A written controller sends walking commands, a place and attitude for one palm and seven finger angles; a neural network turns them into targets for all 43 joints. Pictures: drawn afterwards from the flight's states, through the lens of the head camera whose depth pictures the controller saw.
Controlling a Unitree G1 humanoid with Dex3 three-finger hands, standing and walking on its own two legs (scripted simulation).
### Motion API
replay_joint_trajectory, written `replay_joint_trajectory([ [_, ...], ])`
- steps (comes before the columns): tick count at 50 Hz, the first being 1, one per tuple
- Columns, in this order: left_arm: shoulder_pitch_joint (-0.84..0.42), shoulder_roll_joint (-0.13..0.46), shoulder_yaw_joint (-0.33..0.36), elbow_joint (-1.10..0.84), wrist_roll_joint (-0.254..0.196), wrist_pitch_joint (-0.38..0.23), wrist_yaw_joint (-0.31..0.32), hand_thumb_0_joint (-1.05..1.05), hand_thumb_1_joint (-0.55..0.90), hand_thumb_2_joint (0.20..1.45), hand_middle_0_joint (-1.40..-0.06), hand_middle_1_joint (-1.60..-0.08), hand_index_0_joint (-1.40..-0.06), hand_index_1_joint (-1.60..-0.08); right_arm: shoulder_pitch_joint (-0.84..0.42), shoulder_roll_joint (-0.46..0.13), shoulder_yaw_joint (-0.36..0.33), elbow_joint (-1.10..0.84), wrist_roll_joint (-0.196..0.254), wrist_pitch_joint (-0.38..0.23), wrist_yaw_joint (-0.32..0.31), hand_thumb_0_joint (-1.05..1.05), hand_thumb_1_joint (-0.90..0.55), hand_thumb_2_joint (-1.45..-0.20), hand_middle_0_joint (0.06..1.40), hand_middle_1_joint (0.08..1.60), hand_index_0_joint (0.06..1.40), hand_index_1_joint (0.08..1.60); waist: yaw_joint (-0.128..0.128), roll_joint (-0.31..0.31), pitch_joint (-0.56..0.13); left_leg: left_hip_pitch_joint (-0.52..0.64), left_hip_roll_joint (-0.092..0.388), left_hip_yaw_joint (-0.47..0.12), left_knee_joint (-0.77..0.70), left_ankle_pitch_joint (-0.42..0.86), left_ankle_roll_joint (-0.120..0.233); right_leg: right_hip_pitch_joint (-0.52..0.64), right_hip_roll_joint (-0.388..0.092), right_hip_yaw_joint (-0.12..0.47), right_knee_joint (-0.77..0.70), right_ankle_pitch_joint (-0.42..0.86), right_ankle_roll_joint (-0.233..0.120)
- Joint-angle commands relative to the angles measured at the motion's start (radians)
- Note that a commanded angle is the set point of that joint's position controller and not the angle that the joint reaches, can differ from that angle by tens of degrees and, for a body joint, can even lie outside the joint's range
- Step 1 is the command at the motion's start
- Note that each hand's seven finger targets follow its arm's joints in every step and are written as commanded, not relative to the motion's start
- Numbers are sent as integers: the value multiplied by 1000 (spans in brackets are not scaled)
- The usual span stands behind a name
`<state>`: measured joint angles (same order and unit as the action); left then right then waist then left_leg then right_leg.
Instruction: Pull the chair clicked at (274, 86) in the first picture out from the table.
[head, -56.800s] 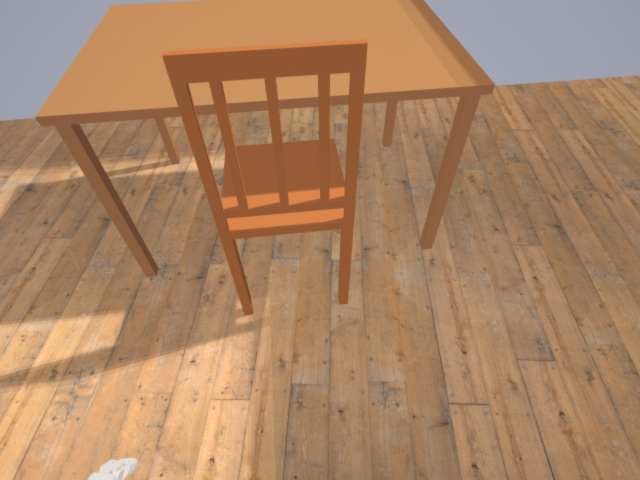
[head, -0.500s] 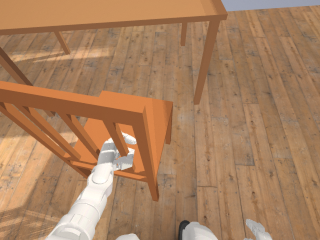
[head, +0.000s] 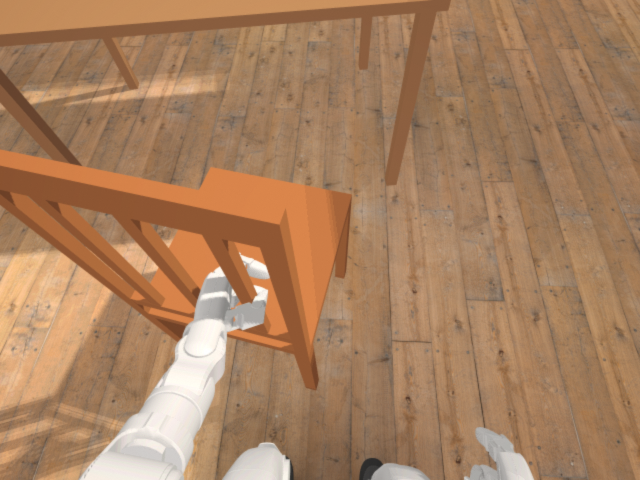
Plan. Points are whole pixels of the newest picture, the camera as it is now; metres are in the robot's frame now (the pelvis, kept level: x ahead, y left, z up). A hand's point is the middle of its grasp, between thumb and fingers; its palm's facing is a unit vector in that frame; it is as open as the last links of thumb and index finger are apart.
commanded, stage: step backward, pulling the chair out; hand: left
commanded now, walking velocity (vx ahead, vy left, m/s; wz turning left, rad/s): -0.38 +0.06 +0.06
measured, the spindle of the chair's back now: (177, 275) +0.38 +0.23 -0.07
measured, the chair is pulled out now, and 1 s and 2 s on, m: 0.46 0.67 0.79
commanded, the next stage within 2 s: stop walking, hand still on the chair in 1.08 s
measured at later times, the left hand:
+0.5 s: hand (251, 375) +0.24 +0.10 -0.07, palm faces -0.05 -0.98 -0.17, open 5.7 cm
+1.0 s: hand out of the picture +0.12 +0.10 -0.07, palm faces -0.09 -0.98 -0.17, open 5.7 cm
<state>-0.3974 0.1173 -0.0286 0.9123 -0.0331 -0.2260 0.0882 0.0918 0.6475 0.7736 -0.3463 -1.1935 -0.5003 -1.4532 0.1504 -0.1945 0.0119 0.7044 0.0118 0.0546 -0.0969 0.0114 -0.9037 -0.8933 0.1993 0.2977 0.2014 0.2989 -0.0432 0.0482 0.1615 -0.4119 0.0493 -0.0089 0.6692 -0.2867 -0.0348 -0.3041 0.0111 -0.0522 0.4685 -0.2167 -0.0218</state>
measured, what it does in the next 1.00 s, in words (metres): walks backwards: right foot, then left foot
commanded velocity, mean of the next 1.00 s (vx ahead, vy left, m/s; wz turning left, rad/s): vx -0.37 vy -0.06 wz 0.06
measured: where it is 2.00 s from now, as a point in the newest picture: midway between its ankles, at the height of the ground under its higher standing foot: outside the picture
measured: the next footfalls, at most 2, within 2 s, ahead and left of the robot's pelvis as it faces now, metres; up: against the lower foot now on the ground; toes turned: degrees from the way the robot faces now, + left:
right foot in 0.40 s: -0.04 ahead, -0.11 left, +0.00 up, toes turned -3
left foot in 0.72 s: -0.13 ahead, +0.15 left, +0.00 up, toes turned +1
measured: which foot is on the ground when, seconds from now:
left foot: down 0.00-0.46, up 0.48-0.70, down 0.72-1.00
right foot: down 0.00-0.22, up 0.24-0.38, down 0.40-0.82, up 0.84-0.96, down 0.98-1.00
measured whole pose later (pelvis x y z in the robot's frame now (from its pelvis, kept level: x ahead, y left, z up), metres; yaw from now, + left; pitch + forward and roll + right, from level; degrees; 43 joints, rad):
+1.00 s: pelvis -0.20 +0.00 +0.00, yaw -1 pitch +2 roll -1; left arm -0.32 0.12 -0.07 0.82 -0.04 -0.18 0.07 0.10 0.64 0.77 -0.33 -1.22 -0.50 -1.45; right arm 0.20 -0.18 0.01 0.67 0.00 0.04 -0.07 0.01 -0.90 -0.89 0.20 0.30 0.20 0.30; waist -0.02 0.05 0.14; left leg -0.34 0.08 -0.01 0.53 -0.23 -0.05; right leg -0.27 -0.01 -0.03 0.48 -0.25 0.00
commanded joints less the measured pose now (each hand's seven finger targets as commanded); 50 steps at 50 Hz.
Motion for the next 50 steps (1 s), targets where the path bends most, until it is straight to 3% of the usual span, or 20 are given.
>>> replay_joint_trajectory([
  [1, -144, 156, 24, -195, 37, -43, 14, 0, 900, 900, -500, -1450, -500, -1450, 2, -147, -44, -112, 0, -37, -27, 0, -900, -900, 200, 300, 200, 300, 30, -97, -501, 9, 2, -69, 35, -113, 0, 361, -344, 179, 1, 895, -110],
  [7, -97, 96, -37, -323, 13, -21, 13, 0, 900, 900, -500, -1450, -500, -1450, 21, -182, -57, -159, 4, -16, -37, 0, -900, -900, 200, 300, 200, 300, 5, -116, -506, 223, 104, -84, -186, 569, 47, 262, -152, 64, 52, 592, 0],
  [8, -100, 85, -44, -341, 16, -20, 10, 0, 900, 900, -500, -1450, -500, -1450, 26, -177, -56, -169, 2, -15, -34, 0, -900, -900, 200, 300, 200, 300, -5, -86, -498, 259, 118, -94, -196, 637, 53, 220, -120, 53, 56, 543, 10],
  [9, -113, 70, -58, -386, 21, -23, 6, 0, 900, 900, -500, -1450, -500, -1450, 13, -165, -48, -182, -6, -14, -31, 0, -900, -900, 200, 300, 200, 300, -6, 33, -505, 275, 148, -119, -220, 708, 69, 191, -96, 39, 104, 458, 18],
  [11, -97, 64, -52, -408, 31, -18, 5, 0, 900, 900, -500, -1450, -500, -1450, 12, -153, -51, -173, -22, -13, -11, 0, -900, -900, 200, 300, 200, 300, 0, 206, -507, 328, 224, -183, -256, 874, 124, 80, -47, 42, 219, 4, 16],
  [14, -98, 58, -47, -417, 36, -12, 8, 0, 900, 900, -500, -1450, -500, -1450, 11, -140, -56, -167, -33, -30, 18, 0, -900, -900, 200, 300, 200, 300, 10, 249, -452, 299, 278, -210, -255, 784, 171, -6, -38, 59, 271, -270, -1],
  [18, -114, 79, -32, -370, 35, -24, 8, 0, 900, 900, -500, -1450, -500, -1450, 62, -154, -65, -129, -19, -54, 26, 0, -900, -900, 200, 300, 200, 300, -10, 192, -480, 478, 240, -178, -143, 876, 139, 6, -29, 57, 5, -50, 11],
  [21, -119, 109, -18, -325, 46, -36, 2, 0, 900, 900, -500, -1450, -500, -1450, 53, -152, -59, -118, -10, -58, 22, 0, -900, -900, 200, 300, 200, 300, -4, 114, -480, 374, 165, -101, -76, 714, 88, 132, -68, 60, -125, 316, 7],
  [22, -144, 142, -6, -312, 47, -41, 4, 0, 900, 900, -500, -1450, -500, -1450, 44, -139, -57, -125, -1, -57, 13, 0, -900, -900, 200, 300, 200, 300, -13, 12, -499, 279, 106, -31, -42, 533, 41, 200, -139, 92, -102, 536, -12],
  [23, -145, 189, 35, -280, 33, -42, 9, 0, 900, 900, -500, -1450, -500, -1450, 62, -146, -73, -122, 11, -60, -3, 0, -900, -900, 200, 300, 200, 300, -18, -212, -527, 170, 21, 21, 60, 154, -2, 274, -239, 169, -76, 736, -56],
  [24, -135, 195, 45, -249, 30, -35, 6, 0, 900, 900, -500, -1450, -500, -1450, 12, -157, -71, -129, 17, -67, -13, 0, -900, -900, 200, 300, 200, 300, 12, -275, -508, 65, -34, -22, 182, -124, -3, 280, -313, 202, -68, 877, -84],
  [26, -124, 169, 36, -212, 28, -15, 3, 0, 900, 900, -500, -1450, -500, -1450, -36, -145, -51, -122, 9, -78, -17, 0, -900, -900, 200, 300, 200, 300, 42, -196, -471, -19, -33, -112, 291, -198, 2, 257, -382, 222, -37, 819, -136],
  [28, -128, 159, 43, -194, 37, -10, 10, 0, 900, 900, -500, -1450, -500, -1450, -31, -127, -27, -94, -1, -82, -21, 0, -900, -900, 200, 300, 200, 300, 32, -121, -455, -22, -26, -113, 204, -182, -6, 293, -362, 179, -12, 827, -134],
  [34, -170, 116, -21, -210, 16, 17, 14, 0, 900, 900, -500, -1450, -500, -1450, 40, -167, -36, -92, 8, -50, -47, 0, -900, -900, 200, 300, 200, 300, 14, -192, -497, 113, 14, -47, -190, 90, 0, 365, -294, 135, 52, 834, -69],
  [38, -195, 34, -92, -291, 11, 20, 8, 0, 900, 900, -500, -1450, -500, -1450, 60, -186, -55, -144, 7, -11, -35, 0, -900, -900, 200, 300, 200, 300, -7, 4, -512, 350, 158, -100, -210, 774, 58, 182, -121, 41, 113, 537, 16],
  [40, -210, 13, -111, -355, 23, 11, -5, 0, 900, 900, -500, -1450, -500, -1450, 8, -158, -42, -164, -18, -11, -16, 0, -900, -900, 200, 300, 200, 300, -1, 238, -480, 314, 220, -168, -276, 870, 100, 88, -93, 29, 250, 52, 13],
  [42, -134, 24, -72, -333, 30, 12, 3, 0, 900, 900, -500, -1450, -500, -1450, 17, -156, -54, -160, -27, -10, 8, 0, -900, -900, 200, 300, 200, 300, 19, 249, -431, 294, 286, -202, -278, 839, 162, 9, -53, 42, 318, -245, 2],
  [45, -142, 41, -54, -319, 23, 1, 6, 0, 900, 900, -500, -1450, -500, -1450, 56, -161, -60, -143, -12, -29, 21, 0, -900, -900, 200, 300, 200, 300, 6, 129, -418, 395, 282, -199, -180, 936, 160, 10, -44, 43, 148, -125, -1],
  [48, -184, 41, -61, -281, 33, -24, -1, 0, 900, 900, -500, -1450, -500, -1450, 69, -160, -62, -120, -6, -44, 24, 0, -900, -900, 200, 300, 200, 300, -2, 139, -455, 454, 220, -155, -115, 807, 104, 68, -45, 34, -97, 66, 6],
  [50, -185, 103, -39, -245, 45, -35, 0, 0, 900, 900, -500, -1450, -500, -1450, 71, -153, -55, -115, 1, -42, 15, 0, -900, -900, 200, 300, 200, 300, -5, 48, -472, 284, 132, -43, -56, 538, 42, 234, -151, 93, -106, 529, -15],
])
